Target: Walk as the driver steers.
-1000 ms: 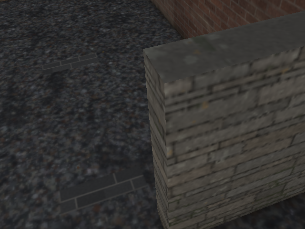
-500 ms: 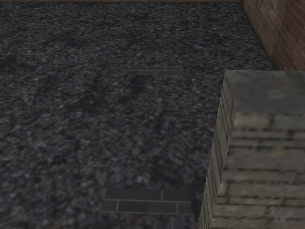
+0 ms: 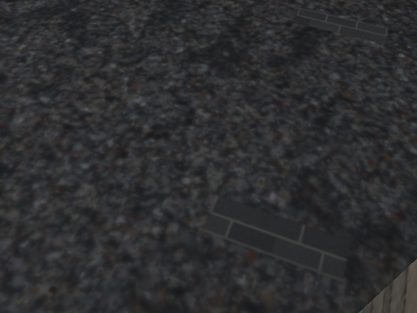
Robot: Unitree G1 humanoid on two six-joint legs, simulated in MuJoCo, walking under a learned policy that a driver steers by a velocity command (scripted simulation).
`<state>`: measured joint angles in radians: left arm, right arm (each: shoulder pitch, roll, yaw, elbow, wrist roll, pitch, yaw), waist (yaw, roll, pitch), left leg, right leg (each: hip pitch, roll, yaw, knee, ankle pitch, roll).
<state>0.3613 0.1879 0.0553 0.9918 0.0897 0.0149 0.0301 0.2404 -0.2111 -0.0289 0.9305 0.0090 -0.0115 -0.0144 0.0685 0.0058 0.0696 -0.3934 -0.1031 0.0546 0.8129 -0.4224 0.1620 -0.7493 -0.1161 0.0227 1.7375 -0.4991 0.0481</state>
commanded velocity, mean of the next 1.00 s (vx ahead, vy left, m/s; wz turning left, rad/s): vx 0.50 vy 0.00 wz -0.28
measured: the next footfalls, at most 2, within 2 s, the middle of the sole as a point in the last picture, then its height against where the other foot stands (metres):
right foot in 0.38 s outside the picture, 0.19 m lower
left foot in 0.88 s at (187, 281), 0.20 m lower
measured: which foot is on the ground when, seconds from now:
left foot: down 0.00-0.38, up 0.40-0.86, down 0.88-1.00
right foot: up 0.00-0.36, down 0.38-0.90, up 0.92-1.00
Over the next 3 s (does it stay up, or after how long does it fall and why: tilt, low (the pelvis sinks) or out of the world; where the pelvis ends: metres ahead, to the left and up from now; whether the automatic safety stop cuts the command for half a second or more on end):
stays up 1.28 -0.31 -0.36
